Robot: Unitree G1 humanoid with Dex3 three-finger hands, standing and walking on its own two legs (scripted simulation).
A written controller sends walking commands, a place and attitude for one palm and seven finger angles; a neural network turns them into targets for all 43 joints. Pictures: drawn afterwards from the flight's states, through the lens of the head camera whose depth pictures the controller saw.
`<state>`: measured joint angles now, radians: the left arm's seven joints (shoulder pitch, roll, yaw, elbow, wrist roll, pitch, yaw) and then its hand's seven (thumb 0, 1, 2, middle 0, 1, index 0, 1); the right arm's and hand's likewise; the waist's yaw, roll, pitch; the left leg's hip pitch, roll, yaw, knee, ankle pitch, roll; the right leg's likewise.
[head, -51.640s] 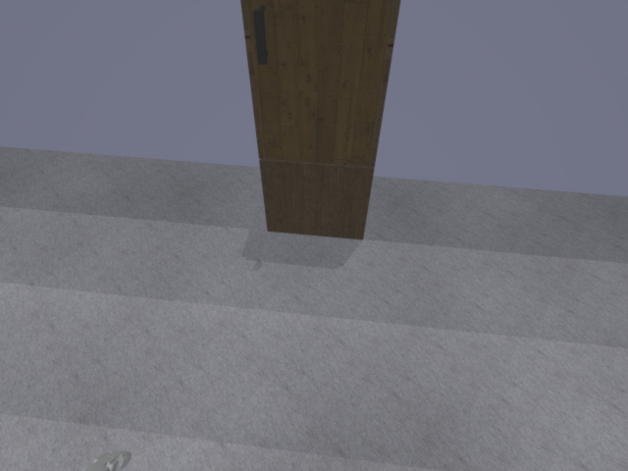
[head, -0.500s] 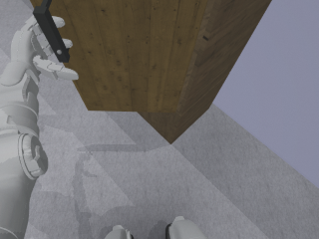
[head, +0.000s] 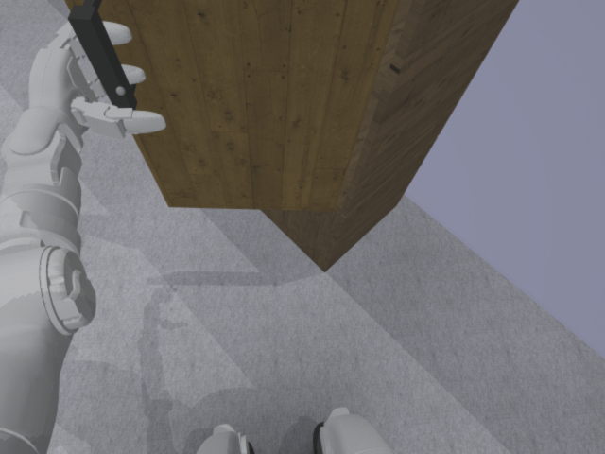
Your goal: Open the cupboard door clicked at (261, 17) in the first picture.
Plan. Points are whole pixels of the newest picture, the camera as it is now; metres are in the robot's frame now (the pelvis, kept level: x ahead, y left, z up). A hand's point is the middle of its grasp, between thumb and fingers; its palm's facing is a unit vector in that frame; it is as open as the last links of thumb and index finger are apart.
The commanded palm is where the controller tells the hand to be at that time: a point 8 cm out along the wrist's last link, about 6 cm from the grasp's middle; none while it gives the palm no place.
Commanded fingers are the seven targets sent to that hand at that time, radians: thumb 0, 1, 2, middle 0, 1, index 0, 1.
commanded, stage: close the thumb around the handle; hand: left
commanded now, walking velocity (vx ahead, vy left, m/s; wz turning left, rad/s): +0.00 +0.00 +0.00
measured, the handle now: (111, 54) +0.60 +0.17 +0.12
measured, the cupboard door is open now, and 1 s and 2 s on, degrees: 46 54 66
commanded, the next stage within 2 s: pull the door open along its arc in 0.48 s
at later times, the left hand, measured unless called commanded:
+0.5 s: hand (122, 88) +0.54 +0.15 +0.12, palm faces -0.12 -0.99 -0.01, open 5.7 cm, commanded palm +0.53 +0.20 +0.12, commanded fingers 0.00 0.90 0.90 -0.40 -1.35 -0.40 -1.35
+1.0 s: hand (120, 119) +0.50 +0.15 +0.12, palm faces -0.15 -0.99 +0.00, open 5.9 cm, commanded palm +0.44 +0.21 +0.12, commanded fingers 0.00 0.90 0.90 -0.40 -1.35 -0.40 -1.35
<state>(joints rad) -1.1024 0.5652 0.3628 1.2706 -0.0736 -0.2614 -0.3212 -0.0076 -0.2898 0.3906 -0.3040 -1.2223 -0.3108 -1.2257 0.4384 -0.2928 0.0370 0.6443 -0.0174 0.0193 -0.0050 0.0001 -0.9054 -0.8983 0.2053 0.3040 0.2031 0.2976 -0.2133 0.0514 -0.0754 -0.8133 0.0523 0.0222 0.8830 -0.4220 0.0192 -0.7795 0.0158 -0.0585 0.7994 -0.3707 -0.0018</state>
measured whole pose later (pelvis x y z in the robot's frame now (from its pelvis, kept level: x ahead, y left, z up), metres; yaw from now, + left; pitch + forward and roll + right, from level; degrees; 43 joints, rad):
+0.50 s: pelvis +0.00 +0.00 +0.00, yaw +0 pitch +20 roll -3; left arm -1.09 0.57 0.38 1.25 -0.07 -0.25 -0.32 0.01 0.72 0.81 -0.35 -1.34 -0.37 -1.34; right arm 0.45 -0.29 0.04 0.64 -0.02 0.02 0.00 0.00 -0.91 -0.90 0.21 0.30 0.20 0.30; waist -0.21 0.06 -0.08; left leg -0.81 0.06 0.02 0.87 -0.42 0.02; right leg -0.78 0.02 -0.05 0.79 -0.37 -0.01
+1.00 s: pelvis +0.02 -0.01 +0.01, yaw -2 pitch +17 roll -2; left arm -0.75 0.45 0.37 0.95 -0.17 -0.24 -0.36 0.00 0.71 0.74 -0.35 -1.35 -0.36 -1.35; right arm 0.44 -0.29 0.02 0.58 0.01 0.05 0.00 0.00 -0.91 -0.90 0.20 0.30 0.20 0.30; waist -0.15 0.06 -0.12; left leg -0.68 0.06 0.06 0.79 -0.42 0.01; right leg -0.67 0.03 -0.01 0.74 -0.37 -0.01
